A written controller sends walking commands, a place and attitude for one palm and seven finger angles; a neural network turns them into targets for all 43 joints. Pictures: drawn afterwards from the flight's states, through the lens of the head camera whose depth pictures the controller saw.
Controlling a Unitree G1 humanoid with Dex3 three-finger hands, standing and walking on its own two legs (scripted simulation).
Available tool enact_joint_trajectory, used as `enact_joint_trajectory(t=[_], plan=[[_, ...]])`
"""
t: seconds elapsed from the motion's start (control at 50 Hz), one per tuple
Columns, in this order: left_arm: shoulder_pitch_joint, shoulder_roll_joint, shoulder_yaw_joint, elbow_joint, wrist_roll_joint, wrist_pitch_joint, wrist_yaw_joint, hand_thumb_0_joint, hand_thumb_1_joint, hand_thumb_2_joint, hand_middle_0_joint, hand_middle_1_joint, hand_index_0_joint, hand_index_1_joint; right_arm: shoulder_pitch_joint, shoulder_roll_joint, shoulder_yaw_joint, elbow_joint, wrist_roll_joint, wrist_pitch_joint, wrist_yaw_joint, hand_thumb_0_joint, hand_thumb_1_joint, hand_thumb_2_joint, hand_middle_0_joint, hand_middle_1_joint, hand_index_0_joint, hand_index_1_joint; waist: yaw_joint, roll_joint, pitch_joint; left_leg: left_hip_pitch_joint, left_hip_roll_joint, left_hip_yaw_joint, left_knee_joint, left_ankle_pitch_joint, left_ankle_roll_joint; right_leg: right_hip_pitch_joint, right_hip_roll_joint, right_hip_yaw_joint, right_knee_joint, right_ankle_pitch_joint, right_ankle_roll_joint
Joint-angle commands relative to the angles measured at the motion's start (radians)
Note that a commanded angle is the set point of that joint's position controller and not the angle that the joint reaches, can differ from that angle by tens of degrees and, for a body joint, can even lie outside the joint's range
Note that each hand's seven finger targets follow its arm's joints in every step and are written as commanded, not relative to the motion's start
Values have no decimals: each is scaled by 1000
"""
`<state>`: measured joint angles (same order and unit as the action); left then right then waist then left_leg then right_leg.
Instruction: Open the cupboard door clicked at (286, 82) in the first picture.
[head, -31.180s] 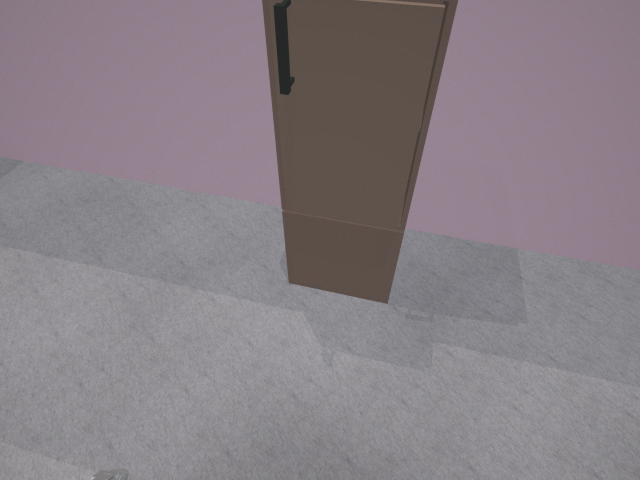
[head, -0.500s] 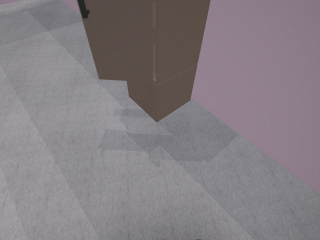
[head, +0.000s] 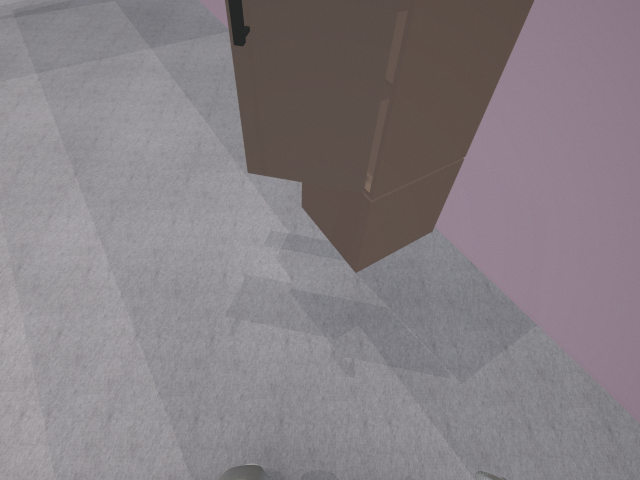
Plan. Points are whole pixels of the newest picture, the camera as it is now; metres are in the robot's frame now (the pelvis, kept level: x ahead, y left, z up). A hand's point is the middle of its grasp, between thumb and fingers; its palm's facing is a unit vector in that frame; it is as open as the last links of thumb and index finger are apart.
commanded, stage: take the last steps up to it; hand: left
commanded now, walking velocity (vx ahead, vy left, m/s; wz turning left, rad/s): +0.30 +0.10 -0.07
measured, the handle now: out of the picture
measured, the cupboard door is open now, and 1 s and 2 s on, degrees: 46 46 46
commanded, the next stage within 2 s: come to a stop and stand still in 0.54 s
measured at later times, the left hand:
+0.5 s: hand (195, 396) +0.24 +0.21 -0.14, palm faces +0.05 -0.97 -0.22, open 7.2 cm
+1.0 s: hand (190, 301) +0.40 +0.27 -0.15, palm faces -0.01 -0.98 -0.22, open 7.4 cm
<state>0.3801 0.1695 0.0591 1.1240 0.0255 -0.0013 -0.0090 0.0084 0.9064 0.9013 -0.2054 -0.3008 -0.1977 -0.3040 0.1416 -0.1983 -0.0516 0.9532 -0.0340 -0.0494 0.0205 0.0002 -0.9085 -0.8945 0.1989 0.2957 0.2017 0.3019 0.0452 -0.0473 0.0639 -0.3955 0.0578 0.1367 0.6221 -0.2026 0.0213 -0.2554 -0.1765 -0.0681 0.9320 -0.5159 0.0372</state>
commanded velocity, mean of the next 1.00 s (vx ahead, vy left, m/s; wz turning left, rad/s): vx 0.04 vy -0.01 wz -0.02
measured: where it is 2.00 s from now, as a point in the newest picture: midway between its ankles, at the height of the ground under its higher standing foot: (304, 440)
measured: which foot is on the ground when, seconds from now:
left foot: down 0.00-0.28, up 0.30-0.64, down 0.66-1.00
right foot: up 0.00-0.26, down 0.28-0.66, up 0.68-1.00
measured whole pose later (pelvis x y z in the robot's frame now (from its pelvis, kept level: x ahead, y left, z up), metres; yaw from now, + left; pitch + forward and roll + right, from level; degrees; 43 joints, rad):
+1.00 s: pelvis +0.31 +0.08 +0.02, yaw -3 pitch +1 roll -1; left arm 0.16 0.20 0.06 0.98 0.02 0.06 0.01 0.01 0.91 0.90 -0.20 -0.30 -0.19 -0.30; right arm 0.14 -0.18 -0.04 1.02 -0.03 0.02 -0.04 0.00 -0.92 -0.89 0.21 0.30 0.21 0.30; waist 0.00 0.01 0.07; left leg -0.31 0.09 0.15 0.52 -0.22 0.02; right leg -0.40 -0.01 -0.05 0.86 -0.46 0.02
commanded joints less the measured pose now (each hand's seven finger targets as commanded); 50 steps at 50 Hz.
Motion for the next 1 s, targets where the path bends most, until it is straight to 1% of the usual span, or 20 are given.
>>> enact_joint_trajectory(t=[0.0, 0.06, 0.16, 0.22, 0.24, 0.26, 0.28, 0.32, 0.36, 0.44, 0.5, 0.56, 0.6, 0.62, 0.64, 0.66, 0.72, 0.8, 0.88, 0.98], plan=[[-155, 62, 13, -146, 1, -35, -3, 0, 900, 900, -200, -300, -200, -300, 192, -144, -33, 25, 2, 4, -38, 0, -900, -900, 200, 300, 200, 300, -92, 259, -27, 217, 296, -371, -419, -290, 157, -407, -2, 39, 318, 83, -47], [-127, 25, 5, -133, 2, -23, -13, 0, 900, 900, -200, -300, -200, -300, 180, -116, -19, 36, -1, -15, -40, 0, -900, -900, 200, 300, 200, 300, -54, 152, -32, 201, 245, -239, -435, -83, 152, -301, 14, 5, 93, 142, -36], [-147, 35, 9, -153, 4, -23, -15, 0, 900, 900, -200, -300, -200, -300, 173, -120, -23, 54, -1, -5, -26, 0, -900, -900, 200, 300, 200, 300, -32, 112, -16, 161, 211, -163, -422, -97, 158, -99, 75, -50, -214, 217, -35], [-18, 92, 31, -118, 8, -32, -9, 0, 900, 900, -200, -300, -200, -300, 125, -105, -16, 57, 6, 4, -20, 0, -900, -900, 200, 300, 200, 300, 50, 28, -6, 12, 115, -91, -222, -191, 81, 185, 90, -30, -404, 263, -48], [80, 165, 44, -94, 14, -44, -3, 0, 900, 900, -200, -300, -200, -300, 123, -70, -8, 46, 16, 2, -15, 0, -900, -900, 200, 300, 200, 300, 92, -134, -27, -116, -1, 11, 45, -225, 25, 315, -62, 195, -564, 125, -104], [136, 256, 60, -87, 6, -48, 5, 0, 900, 900, -200, -300, -200, -300, 132, -46, -5, 12, 16, 3, -8, 0, -900, -900, 200, 300, 200, 300, 95, -322, -42, -276, -73, 16, 343, -414, -11, 377, -294, 572, -755, 7, -220], [108, 237, 54, -104, -5, -51, 17, 0, 900, 900, -200, -300, -200, -300, 95, -103, -15, 10, 7, 9, -10, 0, -900, -900, 200, 300, 200, 300, 80, -215, 4, -317, -16, -107, 491, -351, -14, 289, -317, 633, -796, -63, -265], [-12, 145, 31, -131, -6, -60, 28, 0, 900, 900, -200, -300, -200, -300, 57, -85, -16, 27, 5, 9, -9, 0, -900, -900, 200, 300, 200, 300, 18, -102, 51, -319, 54, -166, 519, -167, -32, 171, -252, 437, -777, 121, -223], [-51, 109, 19, -136, -7, -78, 23, 0, 900, 900, -200, -300, -200, -300, 112, -40, -6, 60, 4, 18, -3, 0, -900, -900, 200, 300, 200, 300, -21, -82, -22, -210, 65, -127, 419, -90, -57, 144, -174, 213, -747, 412, -182], [-35, 133, 25, -98, -5, -91, 16, 0, 900, 900, -200, -300, -200, -300, 106, 9, 2, 57, 12, 23, 8, 0, -900, -900, 200, 300, 200, 300, -22, -48, -65, -127, 33, -44, 159, -49, -78, 193, -128, 65, -703, 666, -178], [-20, 154, 25, -65, -3, -84, 14, 0, 900, 900, -200, -300, -200, -300, 61, 11, 4, 35, 15, 14, 14, 0, -900, -900, 200, 300, 200, 300, -5, -98, -60, -83, -1, -13, 26, -28, -66, 214, -118, 49, -676, 651, -164], [-45, 168, 27, -52, -4, -67, 16, 0, 900, 900, -200, -300, -200, -300, 87, -15, 2, 41, 13, 6, 13, 0, -900, -900, 200, 300, 200, 300, -36, -131, -23, 63, -27, 14, -107, 31, -47, 128, -92, 18, -624, 528, -125], [-48, 142, 21, -57, -6, -57, 12, 0, 900, 900, -200, -300, -200, -300, 227, -87, -15, 81, 7, -5, -1, 0, -900, -900, 200, 300, 200, 300, -100, 37, -80, 329, -3, -20, -179, 77, -17, -10, -22, -34, -395, 471, -87], [-20, 91, 11, -78, -12, -52, 12, 0, 900, 900, -200, -300, -200, -300, 337, -183, -35, 101, -6, -10, -17, 0, -900, -900, 200, 300, 200, 300, -133, 238, -154, 491, 199, -270, -194, 179, 77, -187, 84, -107, -162, 205, -46], [-32, 54, -6, -108, -14, -49, 18, 0, 900, 900, -200, -300, -200, -300, 405, -226, -39, 104, -5, 1, -35, 0, -900, -900, 200, 300, 200, 300, -151, 303, -201, 521, 352, -454, -278, 368, 175, -266, 156, -76, 92, -123, -34], [-45, 47, -13, -106, -10, -40, 33, 0, 900, 900, -200, -300, -200, -300, 333, -203, -27, 95, -4, 6, -43, 0, -900, -900, 200, 300, 200, 300, -122, 195, -174, 376, 363, -405, -287, 370, 176, -222, 126, 17, 173, -129, -51], [-48, 44, -18, -59, -20, 0, 31, 0, 900, 900, -200, -300, -200, -300, 103, -102, 13, 51, 6, 10, -67, 0, -900, -900, 200, 300, 200, 300, -46, 212, -54, 129, 303, -254, -307, 558, 147, -104, 59, 69, 41, -9, -12], [-47, 85, 3, -89, -10, 45, 29, 0, 900, 900, -200, -300, -200, -300, 105, -167, -22, 60, 11, 44, -84, 0, -900, -900, 200, 300, 200, 300, -59, 146, -113, 212, 331, -229, -255, 645, 170, -112, 116, 35, -20, 5, -14], [-89, 81, 22, -139, -6, 63, 26, 0, 900, 900, -200, -300, -200, -300, 67, -176, -37, 45, 4, 59, -84, 0, -900, -900, 200, 300, 200, 300, -50, 198, -122, 197, 324, -210, -257, 545, 165, -160, 141, 66, 54, 31, -14], [-102, 80, 18, -175, -7, 55, 25, 0, 900, 900, -200, -300, -200, -300, 48, -185, -49, 31, 2, 64, -72, 0, -900, -900, 200, 300, 200, 300, -42, 240, -123, 162, 298, -204, -233, 451, 128, -32, 144, 28, -202, 119, -30]])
